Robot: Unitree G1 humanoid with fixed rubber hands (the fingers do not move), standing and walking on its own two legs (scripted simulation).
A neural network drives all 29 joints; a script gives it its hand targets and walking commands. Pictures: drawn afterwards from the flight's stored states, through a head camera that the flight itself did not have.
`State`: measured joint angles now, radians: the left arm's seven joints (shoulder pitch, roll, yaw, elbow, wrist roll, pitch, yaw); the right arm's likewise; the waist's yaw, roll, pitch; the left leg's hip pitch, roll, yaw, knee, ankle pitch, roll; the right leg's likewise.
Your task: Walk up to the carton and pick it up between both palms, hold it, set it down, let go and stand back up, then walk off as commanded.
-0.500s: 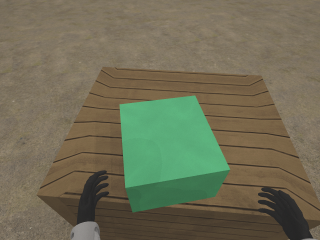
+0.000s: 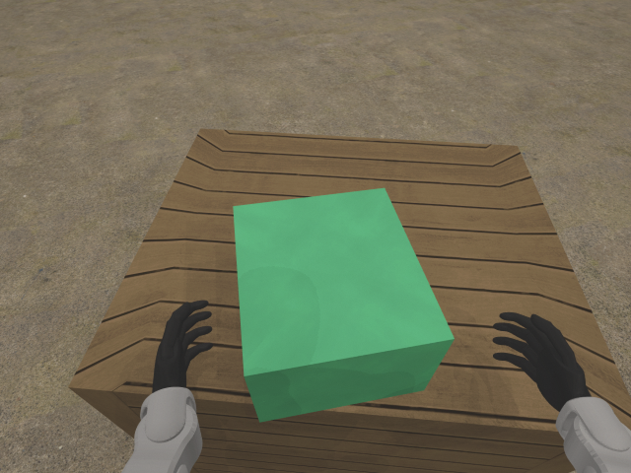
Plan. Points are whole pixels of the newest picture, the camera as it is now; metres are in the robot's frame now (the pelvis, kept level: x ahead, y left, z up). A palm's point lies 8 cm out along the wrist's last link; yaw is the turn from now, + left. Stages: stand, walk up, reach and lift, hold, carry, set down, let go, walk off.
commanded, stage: reach and lift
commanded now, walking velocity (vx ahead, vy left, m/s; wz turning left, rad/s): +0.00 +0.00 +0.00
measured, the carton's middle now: (326, 296) +0.38 +0.04 -0.02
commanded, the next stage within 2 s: none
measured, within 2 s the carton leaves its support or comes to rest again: neither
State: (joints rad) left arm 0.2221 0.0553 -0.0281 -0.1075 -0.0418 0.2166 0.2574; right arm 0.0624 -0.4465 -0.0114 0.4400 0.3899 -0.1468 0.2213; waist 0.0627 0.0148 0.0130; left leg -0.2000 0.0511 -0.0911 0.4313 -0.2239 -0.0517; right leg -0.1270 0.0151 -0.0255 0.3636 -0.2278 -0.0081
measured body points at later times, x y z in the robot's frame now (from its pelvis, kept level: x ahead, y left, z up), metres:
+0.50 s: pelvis +0.00 +0.00 +0.00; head +0.00 +0.00 +0.45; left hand +0.27 +0.22 +0.08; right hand +0.34 -0.23 +0.07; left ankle +0.01 +0.15 -0.74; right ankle -0.02 -0.12 -0.74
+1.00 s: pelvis +0.00 +0.00 +0.00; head +0.00 +0.00 +0.45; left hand +0.31 +0.22 +0.11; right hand +0.40 -0.21 +0.11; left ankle +0.01 +0.15 -0.74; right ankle -0.02 -0.12 -0.74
